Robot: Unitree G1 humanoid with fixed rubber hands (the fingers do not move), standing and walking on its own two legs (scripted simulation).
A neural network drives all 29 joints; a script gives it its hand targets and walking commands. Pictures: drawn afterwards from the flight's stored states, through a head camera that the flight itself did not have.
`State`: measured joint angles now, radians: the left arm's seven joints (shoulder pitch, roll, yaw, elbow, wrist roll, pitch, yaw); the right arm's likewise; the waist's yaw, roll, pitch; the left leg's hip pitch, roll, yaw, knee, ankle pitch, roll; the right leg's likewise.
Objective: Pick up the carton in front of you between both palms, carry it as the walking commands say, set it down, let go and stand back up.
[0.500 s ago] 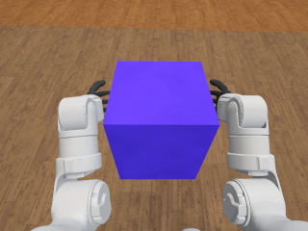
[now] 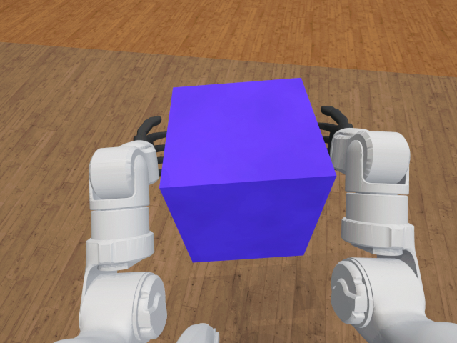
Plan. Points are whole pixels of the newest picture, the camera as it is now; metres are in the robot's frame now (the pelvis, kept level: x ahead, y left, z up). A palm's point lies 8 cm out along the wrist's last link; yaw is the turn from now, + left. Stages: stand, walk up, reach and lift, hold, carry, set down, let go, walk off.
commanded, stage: carry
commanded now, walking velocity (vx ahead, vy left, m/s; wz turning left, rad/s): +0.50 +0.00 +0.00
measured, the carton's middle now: (242, 177) +0.39 +0.02 +0.08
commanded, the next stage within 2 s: none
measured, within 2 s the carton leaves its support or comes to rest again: neither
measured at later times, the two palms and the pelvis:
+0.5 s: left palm (176, 38) +0.69 +0.17 +0.18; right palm (318, 41) +0.66 -0.13 +0.18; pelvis +0.29 +0.04 +0.03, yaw -1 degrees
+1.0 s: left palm out of the picture +0.96 +0.17 +0.22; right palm out of the picture +0.97 -0.13 +0.22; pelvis +0.58 +0.01 +0.05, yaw +0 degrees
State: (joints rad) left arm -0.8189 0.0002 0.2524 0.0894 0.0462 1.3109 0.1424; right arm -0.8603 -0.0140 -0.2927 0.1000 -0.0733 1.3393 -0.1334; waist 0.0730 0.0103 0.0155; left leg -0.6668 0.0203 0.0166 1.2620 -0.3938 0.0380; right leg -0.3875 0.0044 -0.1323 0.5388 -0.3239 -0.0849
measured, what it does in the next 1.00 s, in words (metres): climbs: left foot, then right foot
